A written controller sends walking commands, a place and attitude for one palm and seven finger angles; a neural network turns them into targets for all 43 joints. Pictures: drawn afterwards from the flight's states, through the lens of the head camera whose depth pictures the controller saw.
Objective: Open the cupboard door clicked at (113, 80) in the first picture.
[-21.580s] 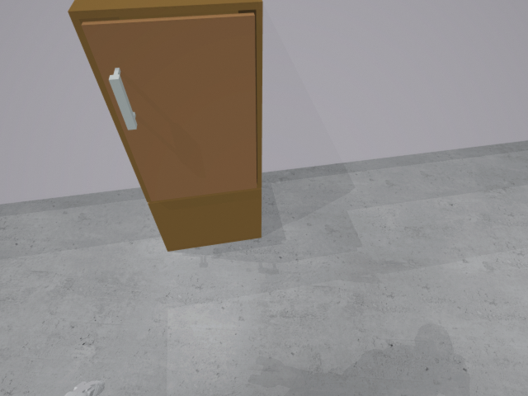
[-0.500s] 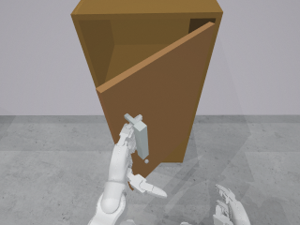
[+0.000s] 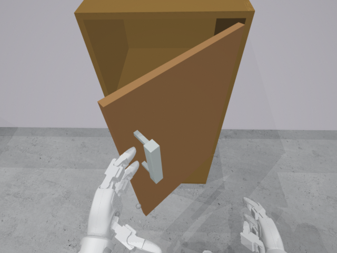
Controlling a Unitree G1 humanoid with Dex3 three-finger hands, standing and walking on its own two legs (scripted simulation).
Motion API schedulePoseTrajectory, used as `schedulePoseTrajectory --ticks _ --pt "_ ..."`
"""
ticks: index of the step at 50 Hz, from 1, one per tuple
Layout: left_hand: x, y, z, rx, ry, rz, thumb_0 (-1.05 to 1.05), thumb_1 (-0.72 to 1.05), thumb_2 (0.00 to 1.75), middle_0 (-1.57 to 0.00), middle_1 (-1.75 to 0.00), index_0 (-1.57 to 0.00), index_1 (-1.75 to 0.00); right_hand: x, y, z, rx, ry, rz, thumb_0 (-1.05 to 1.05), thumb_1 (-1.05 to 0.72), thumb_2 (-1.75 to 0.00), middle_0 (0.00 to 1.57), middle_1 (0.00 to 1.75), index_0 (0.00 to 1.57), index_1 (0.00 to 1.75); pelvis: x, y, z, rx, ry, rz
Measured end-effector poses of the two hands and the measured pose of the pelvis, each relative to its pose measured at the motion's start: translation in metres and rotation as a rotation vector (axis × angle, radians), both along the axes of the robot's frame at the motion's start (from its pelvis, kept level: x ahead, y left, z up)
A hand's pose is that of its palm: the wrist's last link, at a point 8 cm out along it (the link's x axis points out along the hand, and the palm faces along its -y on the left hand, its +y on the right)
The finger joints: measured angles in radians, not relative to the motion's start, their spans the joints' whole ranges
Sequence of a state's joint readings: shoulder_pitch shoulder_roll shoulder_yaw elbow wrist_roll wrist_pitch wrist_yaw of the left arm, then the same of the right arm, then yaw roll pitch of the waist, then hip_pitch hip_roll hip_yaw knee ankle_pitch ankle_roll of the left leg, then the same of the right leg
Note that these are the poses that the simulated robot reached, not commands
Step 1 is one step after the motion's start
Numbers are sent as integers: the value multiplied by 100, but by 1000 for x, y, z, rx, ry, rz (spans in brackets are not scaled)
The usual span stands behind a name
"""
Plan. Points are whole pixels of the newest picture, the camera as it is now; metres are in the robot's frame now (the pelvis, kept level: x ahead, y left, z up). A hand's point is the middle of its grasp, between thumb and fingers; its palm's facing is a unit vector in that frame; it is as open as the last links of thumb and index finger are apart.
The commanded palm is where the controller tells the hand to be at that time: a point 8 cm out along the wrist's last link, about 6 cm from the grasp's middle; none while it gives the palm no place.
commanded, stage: slide the hand sideways off the handle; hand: left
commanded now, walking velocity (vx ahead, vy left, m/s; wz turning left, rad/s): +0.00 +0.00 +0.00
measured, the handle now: (148, 157) +0.31 +0.07 +0.08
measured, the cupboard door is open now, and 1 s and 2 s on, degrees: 45 45 45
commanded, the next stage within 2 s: draw the hand back to the body in 0.32 s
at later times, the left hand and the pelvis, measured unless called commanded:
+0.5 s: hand (112, 228) +0.16 +0.11 +0.08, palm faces -0.03 -1.00 -0.01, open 16.3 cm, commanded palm +0.14 +0.18 +0.10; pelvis -0.01 +0.00 -0.02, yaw +1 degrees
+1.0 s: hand (61, 211) +0.17 +0.19 +0.14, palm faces +0.08 -0.98 -0.20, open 15.9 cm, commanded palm +0.14 +0.24 +0.16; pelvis +0.00 +0.02 +0.02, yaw +0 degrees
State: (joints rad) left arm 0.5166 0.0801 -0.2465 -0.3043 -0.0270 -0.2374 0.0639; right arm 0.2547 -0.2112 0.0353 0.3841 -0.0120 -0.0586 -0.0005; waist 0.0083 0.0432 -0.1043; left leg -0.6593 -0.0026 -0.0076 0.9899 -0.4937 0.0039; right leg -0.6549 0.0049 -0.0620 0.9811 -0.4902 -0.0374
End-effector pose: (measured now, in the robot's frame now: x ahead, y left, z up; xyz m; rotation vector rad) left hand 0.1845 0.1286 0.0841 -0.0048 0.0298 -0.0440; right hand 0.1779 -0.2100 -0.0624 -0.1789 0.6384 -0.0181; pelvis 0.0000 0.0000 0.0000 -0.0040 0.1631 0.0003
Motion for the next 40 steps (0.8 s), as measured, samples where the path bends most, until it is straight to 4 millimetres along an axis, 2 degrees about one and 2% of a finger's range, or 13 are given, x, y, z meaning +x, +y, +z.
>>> schedulePoseTrajectory --ticks 6,13,18,25,32,40 --pt "-12 11 0 8 19 17 -1 -50 30 -19 -32 -21 -33 0 -8 -2 -1 3 -14 2 -90 -90 20 30 20 30 4 -6 -1 4 9 0" --pt "-33 35 0 24 25 78 -1 -50 30 -17 -31 -18 -32 -1 -17 -6 -17 1 -23 2 -90 -90 20 30 20 30 2 -9 -6 -1 18 11" --pt "-45 41 0 12 7 53 -1 -50 30 -15 -30 -16 -31 -1 -20 -9 -30 -17 -29 2 -90 -90 20 30 20 30 -3 -8 -11 -8 23 18" --pt "-40 41 -1 13 -21 10 -1 -50 30 -15 -30 -15 -30 -3 -12 -9 -25 -50 -35 2 -90 -90 20 30 20 30 -11 -2 -15 -16 19 15" --pt "-36 60 21 48 -41 44 -1 -50 30 -15 -30 -15 -30 -9 3 0 12 -61 -57 2 -90 -90 20 30 20 30 -9 4 -6 -20 -12 6" --pt "-37 78 37 52 -30 45 -1 -50 30 -15 -30 -15 -30 -8 12 14 1 -86 -45 2 -90 -90 20 30 20 30 -5 13 5 -27 -42 9"
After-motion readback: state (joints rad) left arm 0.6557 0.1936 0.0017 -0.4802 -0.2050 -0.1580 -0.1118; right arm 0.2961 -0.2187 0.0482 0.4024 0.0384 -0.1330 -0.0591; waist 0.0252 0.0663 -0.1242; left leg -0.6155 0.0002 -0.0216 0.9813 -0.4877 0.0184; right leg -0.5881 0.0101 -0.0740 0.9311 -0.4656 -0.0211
